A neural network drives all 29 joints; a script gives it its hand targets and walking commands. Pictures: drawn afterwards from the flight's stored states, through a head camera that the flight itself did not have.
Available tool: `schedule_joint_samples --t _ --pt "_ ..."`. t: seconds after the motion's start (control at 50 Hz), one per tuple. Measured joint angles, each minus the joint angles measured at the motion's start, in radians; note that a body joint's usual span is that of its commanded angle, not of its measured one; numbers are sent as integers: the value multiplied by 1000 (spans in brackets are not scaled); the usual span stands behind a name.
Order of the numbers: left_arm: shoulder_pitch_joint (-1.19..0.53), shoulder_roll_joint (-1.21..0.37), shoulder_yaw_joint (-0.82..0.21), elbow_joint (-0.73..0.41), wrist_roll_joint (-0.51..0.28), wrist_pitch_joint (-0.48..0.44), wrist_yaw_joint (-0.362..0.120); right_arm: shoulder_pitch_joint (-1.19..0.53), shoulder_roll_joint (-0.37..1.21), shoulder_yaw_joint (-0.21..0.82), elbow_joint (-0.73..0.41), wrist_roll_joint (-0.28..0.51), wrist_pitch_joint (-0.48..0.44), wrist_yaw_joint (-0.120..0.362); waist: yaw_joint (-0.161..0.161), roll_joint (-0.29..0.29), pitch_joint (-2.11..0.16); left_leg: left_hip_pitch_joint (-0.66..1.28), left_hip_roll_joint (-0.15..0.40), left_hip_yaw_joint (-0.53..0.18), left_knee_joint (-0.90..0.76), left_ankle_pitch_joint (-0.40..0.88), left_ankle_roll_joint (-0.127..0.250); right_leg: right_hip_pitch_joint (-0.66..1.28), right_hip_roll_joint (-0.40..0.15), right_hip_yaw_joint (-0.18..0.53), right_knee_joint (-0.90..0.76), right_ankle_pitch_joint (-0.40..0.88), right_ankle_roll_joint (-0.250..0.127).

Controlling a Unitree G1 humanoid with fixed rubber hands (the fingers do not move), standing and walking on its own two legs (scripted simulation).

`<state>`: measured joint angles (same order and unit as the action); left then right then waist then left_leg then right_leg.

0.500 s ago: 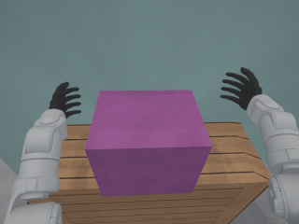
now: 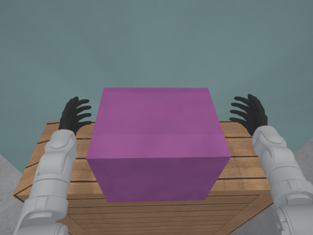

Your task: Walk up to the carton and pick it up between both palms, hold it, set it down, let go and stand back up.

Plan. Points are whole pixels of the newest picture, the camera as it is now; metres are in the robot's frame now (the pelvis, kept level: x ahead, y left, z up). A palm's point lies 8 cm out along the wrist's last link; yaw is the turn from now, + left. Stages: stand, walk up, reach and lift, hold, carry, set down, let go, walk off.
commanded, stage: reach and lift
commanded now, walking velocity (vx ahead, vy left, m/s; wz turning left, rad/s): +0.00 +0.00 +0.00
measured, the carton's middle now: (156, 146) +0.35 +0.02 +0.05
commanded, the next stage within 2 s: none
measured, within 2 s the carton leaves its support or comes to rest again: leaves its support in 1.82 s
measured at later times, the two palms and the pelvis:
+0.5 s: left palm (83, 133) +0.36 +0.20 +0.10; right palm (241, 127) +0.39 -0.21 +0.09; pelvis +0.00 +0.00 +0.00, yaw +0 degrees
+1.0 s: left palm (85, 134) +0.36 +0.20 +0.09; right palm (234, 128) +0.39 -0.19 +0.09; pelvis +0.00 +0.00 +0.00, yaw +0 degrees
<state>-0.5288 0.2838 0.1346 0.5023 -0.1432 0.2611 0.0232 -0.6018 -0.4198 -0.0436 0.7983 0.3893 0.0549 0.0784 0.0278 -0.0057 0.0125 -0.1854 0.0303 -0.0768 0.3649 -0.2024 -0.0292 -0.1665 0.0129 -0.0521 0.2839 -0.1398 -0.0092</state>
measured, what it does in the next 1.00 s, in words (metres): stands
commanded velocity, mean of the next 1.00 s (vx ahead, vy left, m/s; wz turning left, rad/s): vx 0.00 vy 0.00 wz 0.00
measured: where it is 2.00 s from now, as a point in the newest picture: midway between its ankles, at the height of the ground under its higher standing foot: outside the picture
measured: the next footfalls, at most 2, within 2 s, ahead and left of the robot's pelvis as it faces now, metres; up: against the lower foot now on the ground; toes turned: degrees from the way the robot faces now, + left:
none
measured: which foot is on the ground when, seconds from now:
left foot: down 0.00-1.00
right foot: down 0.00-1.00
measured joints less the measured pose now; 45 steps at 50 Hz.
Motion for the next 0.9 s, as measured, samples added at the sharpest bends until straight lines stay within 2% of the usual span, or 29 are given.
schedule_joint_samples --t 0.28,0.64,0.9 --pt "68 -81 -2 -101 0 -1 8 2 22 2 0 0 -13 -20 1 8 -13 -3 0 0 0 -2 0 0 0 0 -6 0 1" --pt "68 -133 -8 -95 0 7 41 2 143 1 0 -102 -5 -84 1 12 -21 -2 0 0 0 2 -1 -2 0 0 0 2 2" --pt "68 -143 -12 -88 0 6 57 0 174 1 0 -109 -23 -103 3 13 -23 -2 0 0 0 2 -2 -2 0 0 0 2 2"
